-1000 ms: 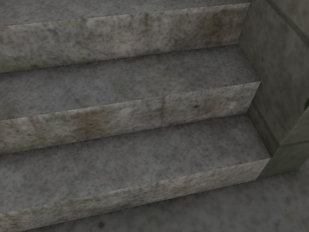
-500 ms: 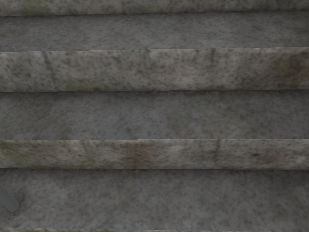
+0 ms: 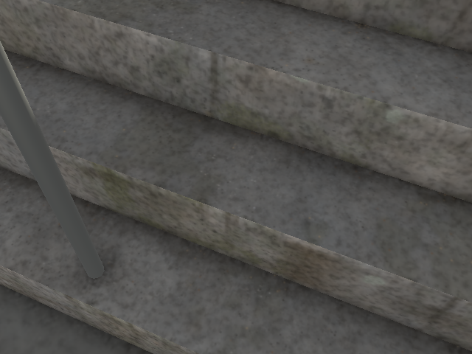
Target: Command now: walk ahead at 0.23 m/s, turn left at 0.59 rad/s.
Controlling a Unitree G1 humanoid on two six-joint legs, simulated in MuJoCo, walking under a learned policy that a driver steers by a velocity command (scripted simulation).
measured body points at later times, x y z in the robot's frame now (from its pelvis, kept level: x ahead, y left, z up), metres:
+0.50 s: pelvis +0.02 -0.01 +0.01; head +0.03 -0.02 +0.46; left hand +0.10 +0.25 -0.12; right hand +0.14 -0.25 -0.13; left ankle +0.04 +0.06 -0.74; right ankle +0.01 -0.11 -0.74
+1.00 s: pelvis +0.05 -0.02 +0.01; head +0.05 -0.03 +0.46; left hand +0.16 +0.22 -0.12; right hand +0.20 -0.25 -0.12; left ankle +0.04 +0.06 -0.74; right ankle +0.01 -0.11 -0.74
